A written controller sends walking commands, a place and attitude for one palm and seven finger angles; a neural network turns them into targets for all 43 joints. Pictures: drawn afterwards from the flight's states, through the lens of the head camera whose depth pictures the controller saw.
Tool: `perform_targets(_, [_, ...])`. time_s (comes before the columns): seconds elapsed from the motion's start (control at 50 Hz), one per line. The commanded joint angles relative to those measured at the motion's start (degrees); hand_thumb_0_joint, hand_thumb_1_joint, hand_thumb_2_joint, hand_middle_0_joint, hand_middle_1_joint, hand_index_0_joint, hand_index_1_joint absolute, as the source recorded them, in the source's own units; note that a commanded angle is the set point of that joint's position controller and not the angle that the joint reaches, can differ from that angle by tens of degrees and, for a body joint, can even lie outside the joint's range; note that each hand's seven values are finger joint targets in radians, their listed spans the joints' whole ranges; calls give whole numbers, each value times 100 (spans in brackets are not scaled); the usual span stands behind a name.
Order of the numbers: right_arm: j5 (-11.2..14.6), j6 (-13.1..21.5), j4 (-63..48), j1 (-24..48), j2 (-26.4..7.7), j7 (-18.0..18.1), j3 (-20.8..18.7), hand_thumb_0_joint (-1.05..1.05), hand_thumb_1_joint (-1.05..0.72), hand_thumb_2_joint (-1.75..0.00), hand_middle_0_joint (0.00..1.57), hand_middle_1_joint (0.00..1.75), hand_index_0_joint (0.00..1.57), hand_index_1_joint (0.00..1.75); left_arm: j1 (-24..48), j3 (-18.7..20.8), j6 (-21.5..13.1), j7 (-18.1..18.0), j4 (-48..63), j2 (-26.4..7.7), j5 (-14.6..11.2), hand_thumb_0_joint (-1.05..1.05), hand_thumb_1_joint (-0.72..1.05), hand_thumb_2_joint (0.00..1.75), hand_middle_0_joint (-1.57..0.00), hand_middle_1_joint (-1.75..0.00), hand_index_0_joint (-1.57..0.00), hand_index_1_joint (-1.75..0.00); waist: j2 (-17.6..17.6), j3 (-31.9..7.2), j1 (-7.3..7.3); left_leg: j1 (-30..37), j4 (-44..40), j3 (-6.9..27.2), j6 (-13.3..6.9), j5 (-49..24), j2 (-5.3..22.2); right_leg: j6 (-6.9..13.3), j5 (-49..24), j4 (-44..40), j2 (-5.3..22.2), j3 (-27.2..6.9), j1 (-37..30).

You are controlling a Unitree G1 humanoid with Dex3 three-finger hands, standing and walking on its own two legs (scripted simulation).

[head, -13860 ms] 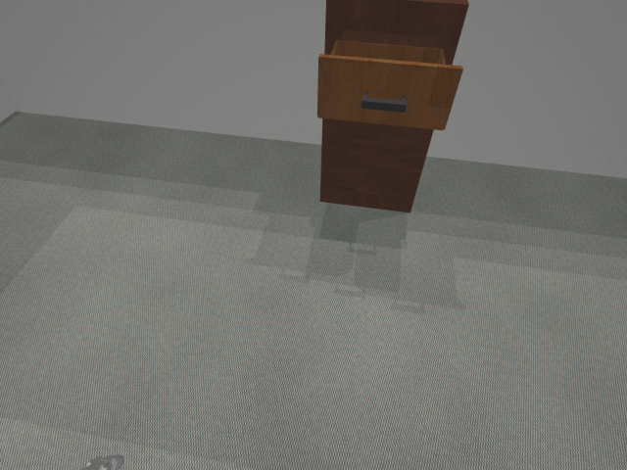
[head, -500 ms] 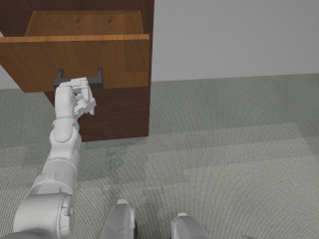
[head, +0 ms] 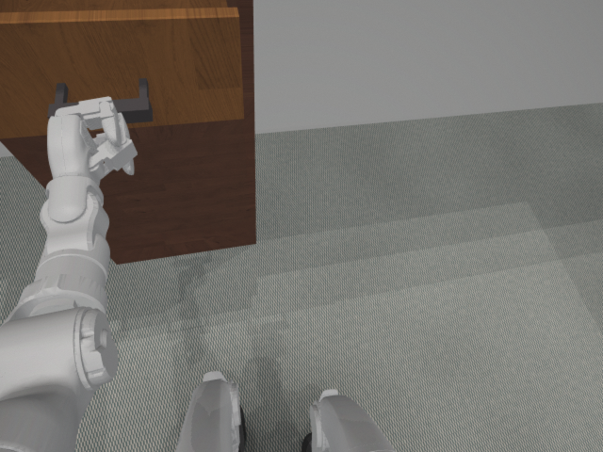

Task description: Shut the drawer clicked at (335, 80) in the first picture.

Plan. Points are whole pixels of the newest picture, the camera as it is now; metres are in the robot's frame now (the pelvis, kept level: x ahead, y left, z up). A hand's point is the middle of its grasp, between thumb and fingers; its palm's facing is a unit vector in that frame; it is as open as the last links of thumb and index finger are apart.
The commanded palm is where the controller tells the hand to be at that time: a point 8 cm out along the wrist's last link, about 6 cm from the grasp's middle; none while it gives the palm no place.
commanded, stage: push the drawer shut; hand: left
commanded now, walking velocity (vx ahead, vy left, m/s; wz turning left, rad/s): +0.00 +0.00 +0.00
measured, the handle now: (103, 100) +0.57 +0.24 +0.06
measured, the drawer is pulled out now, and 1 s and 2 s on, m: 0.05 0.00 0.00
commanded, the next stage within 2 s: pull the fist back off the drawer in 0.70 s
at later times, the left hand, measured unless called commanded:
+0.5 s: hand (122, 112) +0.55 +0.21 +0.06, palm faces +0.14 -0.99 -0.02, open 2.9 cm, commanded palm +0.55 +0.23 +0.06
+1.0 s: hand (116, 110) +0.55 +0.22 +0.06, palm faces +0.15 -0.99 -0.04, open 3.0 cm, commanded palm +0.56 +0.21 +0.06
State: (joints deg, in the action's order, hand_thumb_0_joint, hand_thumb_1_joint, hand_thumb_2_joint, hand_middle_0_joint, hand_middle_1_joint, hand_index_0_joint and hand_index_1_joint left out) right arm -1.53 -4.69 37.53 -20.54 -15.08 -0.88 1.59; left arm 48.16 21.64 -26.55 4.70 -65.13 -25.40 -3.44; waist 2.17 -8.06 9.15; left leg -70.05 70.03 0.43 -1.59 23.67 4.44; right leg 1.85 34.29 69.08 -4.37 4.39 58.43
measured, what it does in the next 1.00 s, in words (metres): stands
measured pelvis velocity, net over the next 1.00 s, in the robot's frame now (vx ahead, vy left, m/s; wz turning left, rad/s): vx -0.04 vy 0.01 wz -0.02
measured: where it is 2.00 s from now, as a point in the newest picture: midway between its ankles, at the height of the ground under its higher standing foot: outside the picture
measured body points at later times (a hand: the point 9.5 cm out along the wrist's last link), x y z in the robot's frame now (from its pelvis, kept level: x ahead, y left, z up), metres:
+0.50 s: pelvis -0.01 +0.01 -0.02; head +0.15 +0.05 +0.40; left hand +0.54 +0.27 +0.06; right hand -0.02 -0.26 -0.11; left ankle +0.08 +0.11 -0.63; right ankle -0.01 -0.11 -0.63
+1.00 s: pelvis -0.04 +0.01 -0.03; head +0.14 +0.07 +0.38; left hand +0.54 +0.27 +0.07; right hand -0.07 -0.25 -0.11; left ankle +0.08 +0.11 -0.63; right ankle -0.01 -0.11 -0.63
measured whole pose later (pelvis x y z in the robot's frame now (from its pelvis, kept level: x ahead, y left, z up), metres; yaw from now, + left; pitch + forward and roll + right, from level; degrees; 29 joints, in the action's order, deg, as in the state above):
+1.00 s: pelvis -0.04 +0.01 -0.03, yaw -1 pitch +29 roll -9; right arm -3.9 -0.3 37.7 -23.1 -15.5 -0.5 5.3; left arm 71.5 20.0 -17.9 2.6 -76.3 -38.8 3.2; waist 2.5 -6.4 15.4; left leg -84.1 75.4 3.6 -2.8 20.7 4.0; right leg 1.0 31.9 73.7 -4.6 7.4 71.0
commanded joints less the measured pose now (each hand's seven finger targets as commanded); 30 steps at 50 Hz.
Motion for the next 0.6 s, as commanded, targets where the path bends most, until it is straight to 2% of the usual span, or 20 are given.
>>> perform_targets(0.0, [-21,67,-297,-865,-1056,90,-388,0,-90,-90,20,30,20,30,2936,372,-284,-80,1225,-1704,-91,0,90,90,-140,-160,-140,-160,662,-2673,170,3057,-477,368,-104,-1125,-160,-79,-1481,-1196,7,-356,87])
perform_targets(0.06, [-37,52,-247,-920,-1058,80,-378,0,-90,-90,20,30,20,30,3226,266,-272,-57,1157,-1625,-67,0,90,90,-140,-160,-140,-160,751,-2613,292,3204,-458,438,-100,-1220,-129,-74,-1478,-1157,-4,-287,342])
perform_targets(0.08, [-42,42,-236,-954,-1082,81,-388,0,-90,-90,20,30,20,30,3167,356,-246,-64,1057,-1723,-44,0,90,90,-140,-160,-140,-160,669,-2629,283,3182,-448,440,-99,-1199,-123,-74,-1454,-1170,-14,-294,337])
perform_targets(0.12, [-63,48,-243,-992,-1090,68,-373,0,-90,-90,20,30,20,30,3375,334,-259,-62,1128,-1773,-9,0,90,90,-140,-160,-140,-160,912,-2763,289,3302,-431,494,-87,-1279,-122,-45,-1465,-1086,-13,-265,439])
perform_targets(0.16, [-76,32,-209,-1014,-1103,57,-382,0,-90,-90,20,30,20,30,3578,249,-219,-89,1008,-1683,37,0,90,90,-140,-160,-140,-160,910,-2666,401,3415,-437,565,-79,-1201,-89,-52,-1333,-1097,-18,-213,721])
perform_targets(0.2, [-98,31,-203,-1060,-1136,60,-366,0,-90,-90,20,30,20,30,3722,356,-210,-136,986,-1909,101,0,90,90,-140,-160,-140,-160,915,-2715,396,3324,-420,581,-85,-1146,-87,-39,-1274,-1067,-24,-211,697])
perform_targets(0.22, [-119,33,-206,-1085,-1136,49,-365,0,-90,-90,20,30,20,30,3805,310,-213,-154,940,-1836,132,0,90,90,-140,-160,-140,-160,1003,-2743,431,3381,-414,630,-82,-1159,-88,-29,-1247,-1019,-21,-187,825])
perform_targets(0.28, [-132,21,-199,-1123,-1155,41,-344,0,-90,-90,20,30,20,30,4011,247,-130,-180,755,-1871,202,0,90,90,-140,-160,-140,-160,940,-2683,530,3248,-374,641,-95,-1007,-82,-44,-1145,-1039,-28,-185,899])
perform_targets(0.3, [-139,17,-196,-1156,-1180,49,-331,0,-90,-90,20,30,20,30,4061,371,-93,-203,667,-2064,234,0,90,90,-140,-160,-140,-160,906,-2632,530,3124,-350,626,-104,-958,-79,-45,-1121,-1036,-27,-190,884])
perform_targets(0.32, [-152,31,-184,-1182,-1178,39,-310,0,-90,-90,20,30,20,30,4303,275,-102,-196,733,-2043,255,0,90,90,-140,-160,-140,-160,1115,-2702,583,3198,-337,659,-105,-988,-83,-34,-1126,-989,-31,-185,960])
perform_targets(0.36, [-150,22,-188,-1211,-1207,51,-300,0,-90,-90,20,30,20,30,4376,311,-28,-194,550,-2173,318,0,90,90,-140,-160,-140,-160,1018,-2684,640,3087,-297,672,-112,-875,-69,-42,-1046,-990,-32,-180,1047])
perform_targets(0.44, [-183,29,-194,-1317,-1249,54,-263,0,-90,-90,20,30,20,30,4731,367,54,-194,494,-2434,430,0,90,90,-140,-160,-140,-160,1258,-2812,683,3139,-257,768,-100,-924,-36,-19,-1030,-865,-35,-127,1242])
perform_targets(0.48, [-196,33,-185,-1366,-1230,45,-277,0,-90,-90,20,30,20,30,4980,284,69,-195,648,-2319,430,0,90,90,-140,-160,-140,-160,1320,-2923,748,3265,-232,820,-98,-949,-12,-25,-1055,-842,-42,-107,1338])
perform_targets(0.52, [-202,56,-166,-1411,-1244,43,-271,0,-90,-90,20,30,20,30,5127,309,100,-225,592,-2367,440,0,90,90,-140,-160,-140,-160,1401,-2905,790,3207,-215,840,-109,-788,-23,-15,-963,-840,-44,-120,1437])
perform_targets(0.56, [-199,65,-131,-1425,-1276,64,-237,0,-90,-90,20,30,20,30,5321,261,186,-270,442,-2472,511,0,90,90,-140,-160,-140,-160,1305,-2699,895,2999,-254,884,-112,-406,-6,-34,-766,-845,-44,-100,1564])
perform_targets(0.58, [-203,89,-123,-1419,-1272,73,-226,0,-90,-90,20,30,20,30,5519,142,181,-274,568,-2425,538,0,90,90,-140,-160,-140,-160,1434,-2755,933,3020,-266,897,-117,-272,-6,-34,-707,-838,-40,-116,1612])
